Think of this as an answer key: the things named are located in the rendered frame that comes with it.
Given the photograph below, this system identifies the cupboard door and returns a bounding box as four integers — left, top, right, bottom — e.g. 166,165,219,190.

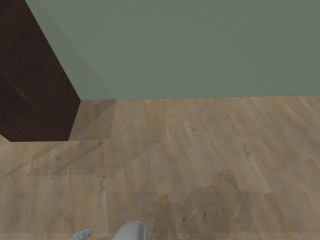
0,73,33,125

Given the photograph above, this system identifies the left robot hand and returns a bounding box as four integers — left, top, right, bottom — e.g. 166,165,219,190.
69,229,92,240

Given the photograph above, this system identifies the robot left thigh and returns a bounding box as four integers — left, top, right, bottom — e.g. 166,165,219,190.
112,221,148,240

